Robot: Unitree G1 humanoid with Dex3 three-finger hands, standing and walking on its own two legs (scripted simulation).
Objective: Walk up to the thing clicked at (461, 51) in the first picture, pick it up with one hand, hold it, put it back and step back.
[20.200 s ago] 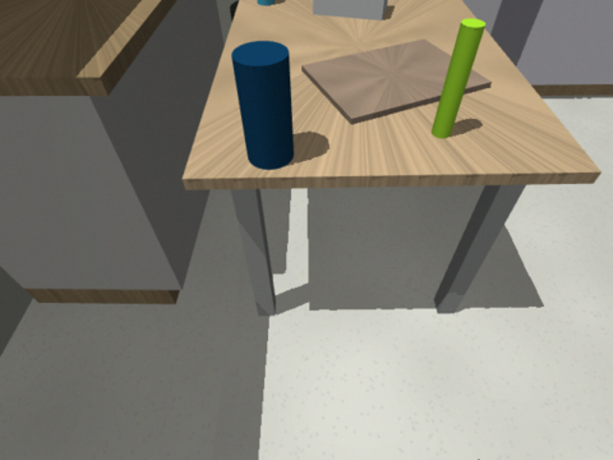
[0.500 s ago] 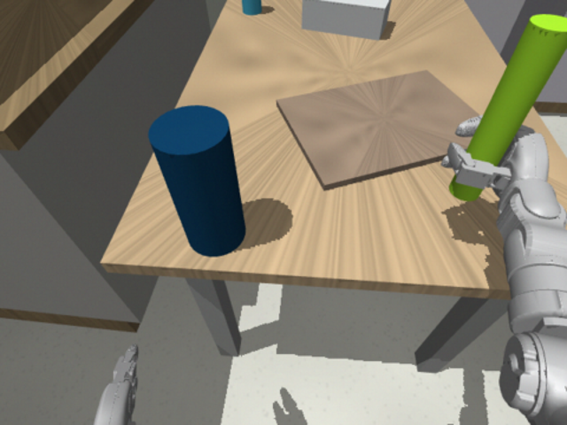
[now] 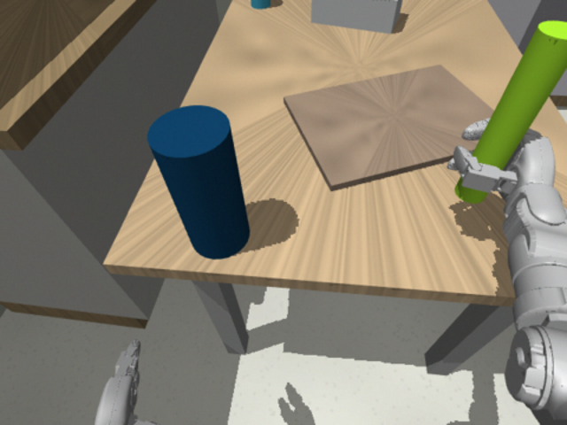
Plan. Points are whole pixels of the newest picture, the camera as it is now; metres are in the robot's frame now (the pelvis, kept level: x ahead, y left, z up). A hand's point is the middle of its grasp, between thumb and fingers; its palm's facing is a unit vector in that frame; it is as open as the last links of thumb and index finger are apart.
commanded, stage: lower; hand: right
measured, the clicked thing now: (506, 128) +0.45 -0.22 +0.19
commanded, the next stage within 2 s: loosen in 0.96 s
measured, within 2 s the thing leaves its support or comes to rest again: rests again in 0.74 s
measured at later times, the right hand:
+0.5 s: hand (463, 188) +0.46 -0.21 +0.07, palm faces +0.17 +0.99 +0.01, open 5.4 cm
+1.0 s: hand (457, 196) +0.46 -0.21 +0.05, palm faces +0.16 +0.99 +0.01, open 5.4 cm
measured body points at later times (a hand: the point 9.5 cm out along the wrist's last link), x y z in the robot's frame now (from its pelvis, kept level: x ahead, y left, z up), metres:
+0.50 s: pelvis -0.01 +0.00 -0.02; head +0.05 -0.02 +0.43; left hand +0.14 +0.26 -0.07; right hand +0.44 -0.26 +0.08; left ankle -0.01 +0.13 -0.72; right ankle +0.02 -0.13 -0.72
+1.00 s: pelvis -0.01 -0.01 -0.03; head +0.06 -0.03 +0.41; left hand +0.13 +0.26 -0.07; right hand +0.45 -0.27 +0.05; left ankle -0.01 +0.13 -0.72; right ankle +0.02 -0.13 -0.72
